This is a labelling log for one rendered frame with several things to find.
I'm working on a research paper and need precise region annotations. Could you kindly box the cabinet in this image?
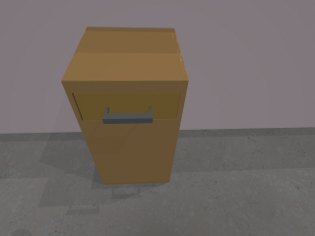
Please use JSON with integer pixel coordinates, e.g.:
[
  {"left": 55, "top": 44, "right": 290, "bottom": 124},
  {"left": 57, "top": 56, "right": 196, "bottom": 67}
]
[{"left": 61, "top": 27, "right": 189, "bottom": 185}]

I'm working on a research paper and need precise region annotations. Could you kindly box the handle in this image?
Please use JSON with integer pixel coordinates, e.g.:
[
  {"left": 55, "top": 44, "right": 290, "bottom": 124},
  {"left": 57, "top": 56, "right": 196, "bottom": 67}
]
[{"left": 102, "top": 106, "right": 154, "bottom": 124}]

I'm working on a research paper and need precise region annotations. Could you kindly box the drawer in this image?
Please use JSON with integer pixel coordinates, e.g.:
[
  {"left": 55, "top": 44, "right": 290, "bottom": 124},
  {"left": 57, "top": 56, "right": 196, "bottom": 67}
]
[{"left": 74, "top": 92, "right": 180, "bottom": 121}]

